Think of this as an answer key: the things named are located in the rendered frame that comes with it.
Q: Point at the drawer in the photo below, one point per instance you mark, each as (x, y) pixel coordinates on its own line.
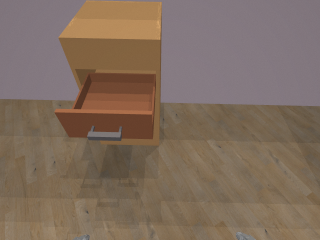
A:
(109, 101)

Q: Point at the cabinet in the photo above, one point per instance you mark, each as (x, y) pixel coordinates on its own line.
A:
(117, 37)

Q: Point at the handle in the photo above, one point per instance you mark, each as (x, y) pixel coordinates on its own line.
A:
(104, 136)

